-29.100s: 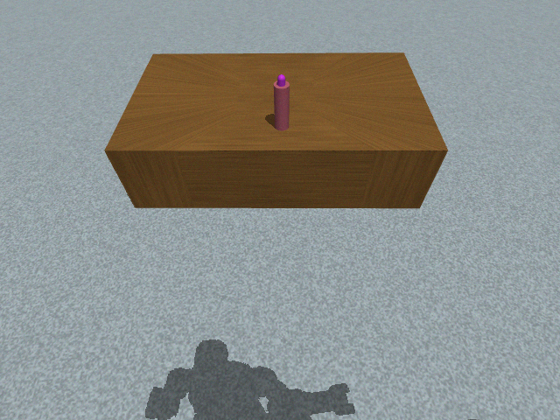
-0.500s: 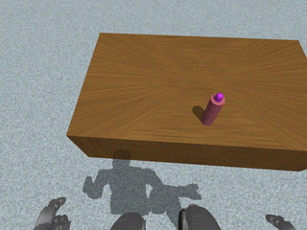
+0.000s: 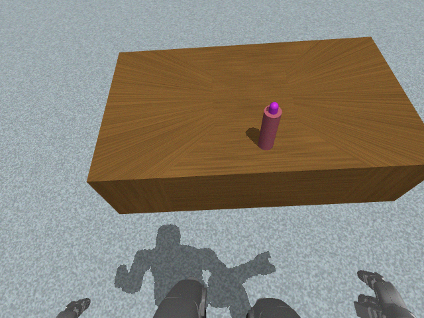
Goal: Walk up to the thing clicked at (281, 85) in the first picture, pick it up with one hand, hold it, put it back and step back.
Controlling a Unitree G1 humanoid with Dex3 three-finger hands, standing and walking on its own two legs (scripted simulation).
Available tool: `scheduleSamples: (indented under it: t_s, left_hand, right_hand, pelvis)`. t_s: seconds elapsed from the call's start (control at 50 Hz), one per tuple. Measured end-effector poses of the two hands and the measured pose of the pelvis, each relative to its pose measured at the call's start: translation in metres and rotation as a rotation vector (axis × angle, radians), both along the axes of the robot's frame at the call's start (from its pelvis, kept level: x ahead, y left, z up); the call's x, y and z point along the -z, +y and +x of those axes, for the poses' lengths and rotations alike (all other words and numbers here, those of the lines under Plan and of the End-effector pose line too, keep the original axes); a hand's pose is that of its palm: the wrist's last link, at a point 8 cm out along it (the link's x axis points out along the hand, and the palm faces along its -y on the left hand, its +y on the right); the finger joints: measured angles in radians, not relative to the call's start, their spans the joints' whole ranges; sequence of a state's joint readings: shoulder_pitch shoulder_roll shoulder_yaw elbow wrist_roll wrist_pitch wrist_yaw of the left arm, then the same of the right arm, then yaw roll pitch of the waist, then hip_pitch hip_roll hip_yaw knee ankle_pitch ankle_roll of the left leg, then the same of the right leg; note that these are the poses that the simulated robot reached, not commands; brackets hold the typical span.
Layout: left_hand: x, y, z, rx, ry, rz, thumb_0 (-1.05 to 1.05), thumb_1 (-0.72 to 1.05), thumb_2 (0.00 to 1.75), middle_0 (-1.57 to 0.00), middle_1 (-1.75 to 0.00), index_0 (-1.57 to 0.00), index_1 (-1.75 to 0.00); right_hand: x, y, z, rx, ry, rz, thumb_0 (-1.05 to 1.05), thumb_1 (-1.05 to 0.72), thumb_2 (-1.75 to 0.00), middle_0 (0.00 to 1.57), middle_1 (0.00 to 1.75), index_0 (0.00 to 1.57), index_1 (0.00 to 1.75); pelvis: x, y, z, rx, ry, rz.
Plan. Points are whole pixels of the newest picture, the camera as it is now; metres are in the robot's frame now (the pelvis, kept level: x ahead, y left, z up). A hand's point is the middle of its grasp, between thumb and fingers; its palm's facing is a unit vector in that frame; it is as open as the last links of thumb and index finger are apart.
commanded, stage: step back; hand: right
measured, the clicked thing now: (269, 125) +0.71 -0.17 -0.28
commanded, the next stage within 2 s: none
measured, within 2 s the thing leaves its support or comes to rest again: neither
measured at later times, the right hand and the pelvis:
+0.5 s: hand out of the picture -0.04 -0.24 -0.12, palm faces -0.09 +0.90 -0.43, open 7.4 cm; pelvis -0.15 +0.02 +0.01, yaw +2 degrees
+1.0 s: hand out of the picture -0.23 -0.28 -0.16, palm faces -0.12 +0.91 -0.40, open 7.4 cm; pelvis -0.32 -0.01 -0.01, yaw +5 degrees
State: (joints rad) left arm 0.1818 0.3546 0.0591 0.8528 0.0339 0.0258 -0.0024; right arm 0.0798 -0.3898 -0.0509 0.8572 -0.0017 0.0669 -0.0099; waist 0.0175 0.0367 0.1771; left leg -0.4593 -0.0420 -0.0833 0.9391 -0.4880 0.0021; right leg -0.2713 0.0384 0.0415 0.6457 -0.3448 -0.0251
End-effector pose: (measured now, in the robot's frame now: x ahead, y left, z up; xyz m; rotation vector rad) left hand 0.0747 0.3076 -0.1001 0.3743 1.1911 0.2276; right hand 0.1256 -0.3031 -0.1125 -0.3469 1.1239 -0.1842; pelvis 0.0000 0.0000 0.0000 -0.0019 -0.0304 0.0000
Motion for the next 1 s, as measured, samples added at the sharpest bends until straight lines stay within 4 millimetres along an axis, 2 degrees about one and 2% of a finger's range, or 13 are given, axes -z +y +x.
scheduleSamples:
  t_s: [0.16, 0.22, 0.32, 0.42, 0.52, 0.6, 0.66, 0.72, 0.78, 0.84, 0.9, 1.0]
  left_hand:
    - [-0.016, 0.004, -0.018, -0.009, -0.098, 0.024, 0.01, 0.9, 0.9, -0.2, -0.3, -0.2, -0.3]
    - [-0.012, 0.011, -0.027, -0.011, -0.141, 0.019, 0.0, 0.9, 0.9, -0.2, -0.3, -0.2, -0.3]
    - [0.007, 0.029, -0.054, -0.023, -0.152, -0.008, 0.0, 0.9, 0.9, -0.2, -0.3, -0.2, -0.3]
    - [0.008, 0.032, -0.096, -0.054, -0.096, -0.027, 0.0, 0.9, 0.9, -0.2, -0.3, -0.2, -0.3]
    - [0.009, 0.029, -0.149, -0.044, -0.025, -0.031, 0.0, 0.9, 0.9, -0.2, -0.3, -0.2, -0.3]
    - [0.013, 0.021, -0.189, -0.024, 0.038, -0.023, 0.0, 0.9, 0.9, -0.2, -0.3, -0.2, -0.3]
    - [0.015, 0.011, -0.218, -0.011, 0.057, -0.011, 0.0, 0.9, 0.9, -0.2, -0.3, -0.2, -0.3]
    - [0.01, -0.003, -0.251, -0.016, 0.07, -0.006, 0.0, 0.9, 0.9, -0.2, -0.3, -0.2, -0.3]
    - [-0.001, -0.011, -0.278, -0.034, 0.07, -0.002, 0.0, 0.9, 0.9, -0.2, -0.3, -0.2, -0.3]
    - [-0.009, -0.013, -0.29, -0.04, 0.05, 0.016, 0.01, 0.9, 0.9, -0.2, -0.3, -0.2, -0.3]
    - [-0.011, -0.01, -0.293, -0.035, -0.005, 0.032, 0.01, 0.9, 0.9, -0.2, -0.3, -0.2, -0.3]
    - [-0.002, 0.002, -0.299, -0.032, -0.106, 0.028, 0.0, 0.9, 0.9, -0.2, -0.3, -0.2, -0.3]
  right_hand:
    - [0.003, -0.003, -0.065, -0.023, 0.091, -0.023, 0.01, -0.9, -0.9, 0.2, 0.3, 0.2, 0.3]
    - [0.004, 0.002, -0.087, -0.044, 0.117, -0.043, 0.01, -0.9, -0.9, 0.2, 0.3, 0.2, 0.3]
    - [-0.001, 0.015, -0.122, -0.062, 0.104, -0.066, 0.01, -0.9, -0.9, 0.2, 0.3, 0.2, 0.3]
    - [-0.021, 0.022, -0.153, -0.05, 0.079, -0.067, 0.01, -0.9, -0.9, 0.21, 0.3, 0.21, 0.3]
    - [-0.03, 0.019, -0.169, -0.047, 0.019, -0.071, 0.01, -0.9, -0.9, 0.21, 0.31, 0.21, 0.3]
    - [-0.027, 0.009, -0.185, -0.047, -0.032, -0.063, 0.01, -0.9, -0.9, 0.21, 0.31, 0.21, 0.3]
    - [-0.017, -0.005, -0.201, -0.04, -0.054, -0.051, 0.01, -0.9, -0.9, 0.21, 0.31, 0.21, 0.3]
    - [-0.007, -0.018, -0.225, -0.015, -0.048, -0.036, 0.01, -0.9, -0.9, 0.21, 0.3, 0.21, 0.3]
    - [-0.007, -0.022, -0.253, 0.002, -0.014, -0.024, 0.01, -0.9, -0.9, 0.2, 0.3, 0.21, 0.3]
    - [-0.006, -0.026, -0.282, 0.001, 0.015, -0.023, 0.01, -0.9, -0.9, 0.2, 0.3, 0.21, 0.3]
    - [-0.001, -0.026, -0.311, -0.014, 0.063, -0.032, 0.01, -0.9, -0.9, 0.2, 0.3, 0.2, 0.3]
    - [0.006, -0.017, -0.352, -0.054, 0.115, -0.052, 0.01, -0.9, -0.9, 0.2, 0.3, 0.2, 0.3]
  pelvis:
    - [-0.004, 0.005, -0.039, -0.042, 0.013, 0.016]
    - [0.0, 0.01, -0.059, -0.067, 0.008, 0.012]
    - [0.009, 0.022, -0.095, -0.079, -0.02, 0.027]
    - [-0.003, 0.022, -0.123, -0.061, -0.014, -0.01]
    - [-0.008, 0.018, -0.154, -0.026, 0.0, -0.021]
    - [-0.003, 0.01, -0.183, 0.009, 0.003, -0.016]
    - [0.005, -0.001, -0.206, 0.033, 0.004, -0.006]
    - [0.006, -0.009, -0.229, 0.024, -0.009, -0.023]
    - [-0.002, -0.013, -0.245, 0.027, -0.005, 0.023]
    - [-0.005, -0.015, -0.261, 0.006, 0.0, 0.035]
    - [-0.003, -0.015, -0.28, -0.024, 0.003, 0.031]
    - [0.008, -0.009, -0.317, -0.081, 0.001, 0.017]
